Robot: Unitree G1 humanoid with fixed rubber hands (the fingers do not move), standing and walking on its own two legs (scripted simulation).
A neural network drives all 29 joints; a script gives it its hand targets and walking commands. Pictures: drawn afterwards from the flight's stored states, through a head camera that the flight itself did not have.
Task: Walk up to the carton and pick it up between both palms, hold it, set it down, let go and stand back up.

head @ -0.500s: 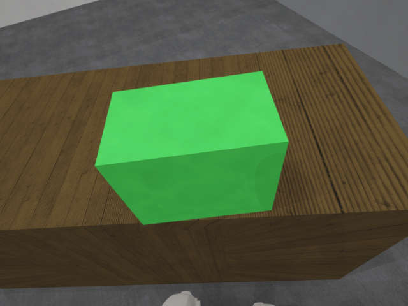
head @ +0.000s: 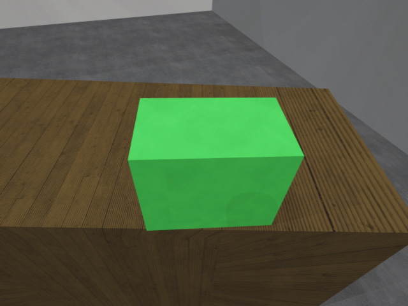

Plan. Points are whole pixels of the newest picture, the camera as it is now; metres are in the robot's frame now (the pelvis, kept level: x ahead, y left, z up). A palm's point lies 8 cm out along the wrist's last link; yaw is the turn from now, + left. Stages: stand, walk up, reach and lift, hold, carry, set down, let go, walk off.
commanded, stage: walk up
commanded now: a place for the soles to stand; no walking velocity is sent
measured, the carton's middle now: (209, 165) +0.40 +0.01 +0.07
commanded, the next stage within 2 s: reach and lift in 0.42 s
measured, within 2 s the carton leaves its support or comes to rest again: neither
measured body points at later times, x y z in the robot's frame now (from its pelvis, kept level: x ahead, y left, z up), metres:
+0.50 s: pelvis +0.01 +0.00 +0.00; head +0.01 +0.00 +0.45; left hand +0.10 +0.32 -0.10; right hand +0.12 -0.33 -0.09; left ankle +0.05 +0.12 -0.72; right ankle +0.04 -0.11 -0.72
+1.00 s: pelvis +0.03 -0.01 +0.01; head +0.06 +0.02 +0.46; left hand +0.23 +0.26 -0.07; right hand +0.19 -0.32 -0.04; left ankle +0.05 +0.12 -0.72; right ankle +0.04 -0.11 -0.72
